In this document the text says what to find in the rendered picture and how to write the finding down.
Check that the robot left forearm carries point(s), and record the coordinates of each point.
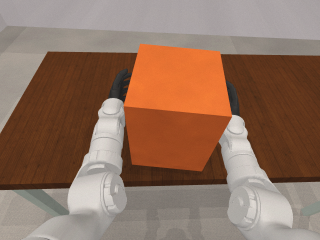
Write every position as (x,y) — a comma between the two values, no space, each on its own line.
(107,141)

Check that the robot left hand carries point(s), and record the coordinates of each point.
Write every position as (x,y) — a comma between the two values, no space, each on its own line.
(117,89)

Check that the right robot upper arm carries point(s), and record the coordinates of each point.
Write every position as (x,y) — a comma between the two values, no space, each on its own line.
(262,214)

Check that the table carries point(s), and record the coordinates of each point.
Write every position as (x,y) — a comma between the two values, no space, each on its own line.
(45,140)

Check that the robot right hand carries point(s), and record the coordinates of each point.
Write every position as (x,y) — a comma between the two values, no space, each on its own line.
(233,99)

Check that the left robot upper arm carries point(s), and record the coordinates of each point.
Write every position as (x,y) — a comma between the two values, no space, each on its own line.
(94,201)

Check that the robot right forearm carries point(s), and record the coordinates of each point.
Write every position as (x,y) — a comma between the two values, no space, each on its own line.
(239,159)

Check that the carton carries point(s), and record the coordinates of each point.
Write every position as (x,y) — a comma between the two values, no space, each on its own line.
(176,107)

